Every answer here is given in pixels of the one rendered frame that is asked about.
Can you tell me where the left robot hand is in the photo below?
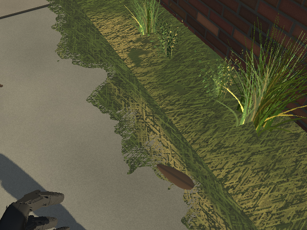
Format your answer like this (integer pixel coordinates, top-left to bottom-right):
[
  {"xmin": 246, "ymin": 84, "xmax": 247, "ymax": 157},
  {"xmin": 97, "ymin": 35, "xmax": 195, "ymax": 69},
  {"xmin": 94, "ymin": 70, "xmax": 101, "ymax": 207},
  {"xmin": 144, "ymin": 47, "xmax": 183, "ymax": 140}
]
[{"xmin": 0, "ymin": 190, "xmax": 70, "ymax": 230}]

